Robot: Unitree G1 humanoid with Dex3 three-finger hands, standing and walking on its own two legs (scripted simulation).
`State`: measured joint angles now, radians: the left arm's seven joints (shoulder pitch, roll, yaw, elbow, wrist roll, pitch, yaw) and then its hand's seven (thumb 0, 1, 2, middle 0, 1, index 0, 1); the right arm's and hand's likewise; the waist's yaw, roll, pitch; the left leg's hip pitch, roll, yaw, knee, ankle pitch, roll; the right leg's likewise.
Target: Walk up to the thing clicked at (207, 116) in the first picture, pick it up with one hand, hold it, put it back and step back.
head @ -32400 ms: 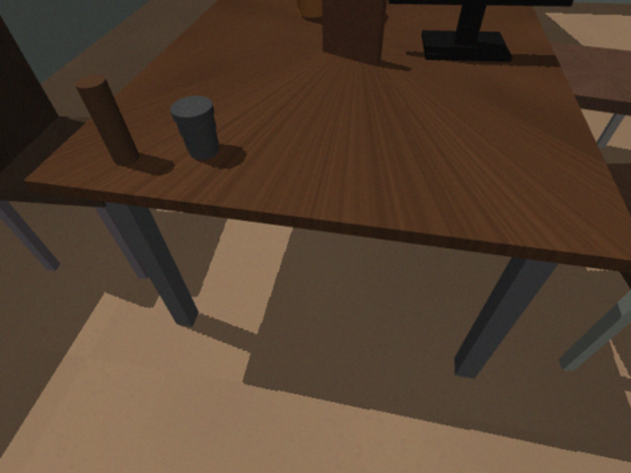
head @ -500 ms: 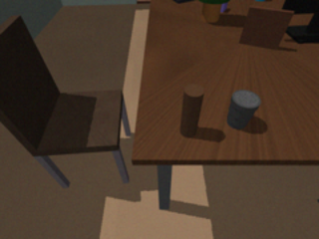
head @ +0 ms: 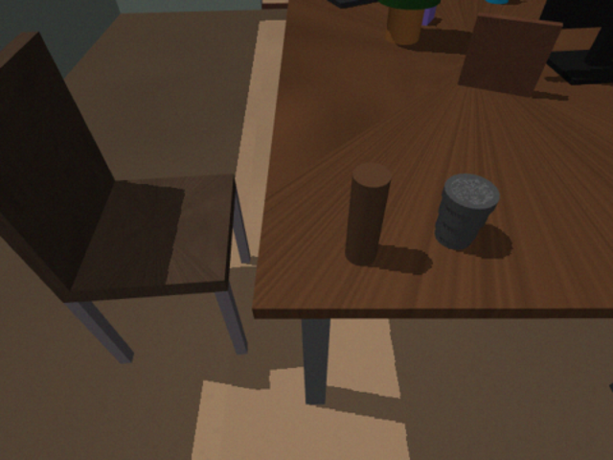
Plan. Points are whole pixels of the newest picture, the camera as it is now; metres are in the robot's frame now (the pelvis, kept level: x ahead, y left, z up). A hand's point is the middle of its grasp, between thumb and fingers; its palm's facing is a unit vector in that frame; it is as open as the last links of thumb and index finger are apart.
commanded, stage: stand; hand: right
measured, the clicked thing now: (461, 214) +0.50 -0.23 +0.02
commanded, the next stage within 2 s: none
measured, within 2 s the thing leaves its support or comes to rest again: neither
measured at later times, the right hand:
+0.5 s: hand out of the picture +0.07 -0.25 -0.16, palm faces -0.02 +0.94 -0.34, open 7.5 cm
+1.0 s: hand out of the picture +0.07 -0.25 -0.16, palm faces -0.02 +0.94 -0.35, open 7.4 cm
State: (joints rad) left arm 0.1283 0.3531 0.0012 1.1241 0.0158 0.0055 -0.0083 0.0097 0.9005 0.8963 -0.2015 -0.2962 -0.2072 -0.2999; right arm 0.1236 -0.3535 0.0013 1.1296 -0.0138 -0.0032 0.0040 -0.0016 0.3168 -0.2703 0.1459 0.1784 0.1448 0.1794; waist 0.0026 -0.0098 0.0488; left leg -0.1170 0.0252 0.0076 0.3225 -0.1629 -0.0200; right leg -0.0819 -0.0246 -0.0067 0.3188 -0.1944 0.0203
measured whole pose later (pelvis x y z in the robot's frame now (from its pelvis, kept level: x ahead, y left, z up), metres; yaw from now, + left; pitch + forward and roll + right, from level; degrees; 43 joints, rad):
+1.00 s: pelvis +0.01 +0.00 +0.00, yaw +0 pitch -2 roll +0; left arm 0.13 0.35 0.00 1.11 0.01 0.00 -0.01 0.01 0.90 0.90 -0.20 -0.30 -0.21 -0.30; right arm 0.12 -0.35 0.00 1.13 -0.01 0.00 0.01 0.01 -0.90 -0.90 0.21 0.30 0.21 0.30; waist 0.00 -0.01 0.06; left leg -0.11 0.02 0.02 0.32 -0.17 -0.02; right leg -0.08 -0.03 0.00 0.32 -0.20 0.02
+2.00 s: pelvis +0.00 +0.00 +0.00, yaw -1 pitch -3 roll +0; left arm 0.13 0.35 0.00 1.11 0.01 0.00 -0.01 0.01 0.90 0.90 -0.20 -0.30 -0.21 -0.30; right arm 0.12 -0.35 -0.01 1.13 -0.01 0.00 0.01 0.01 -0.90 -0.90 0.21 0.30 0.21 0.30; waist 0.00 -0.01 0.05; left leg -0.10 0.02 0.02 0.32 -0.17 -0.02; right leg -0.08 -0.03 0.01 0.32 -0.20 0.02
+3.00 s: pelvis -0.11 +0.04 -0.01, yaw -3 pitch -1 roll -2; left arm 0.10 0.40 0.07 0.85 0.02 0.07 0.01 0.01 0.90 0.90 -0.20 -0.30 -0.21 -0.30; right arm 0.17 -0.35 -0.05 0.91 -0.02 0.03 -0.01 0.01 -0.90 -0.90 0.21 0.30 0.21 0.30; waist -0.01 -0.05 0.20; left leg -0.27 0.01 0.02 0.57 -0.27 0.04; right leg -0.43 0.11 0.15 1.09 -0.49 0.03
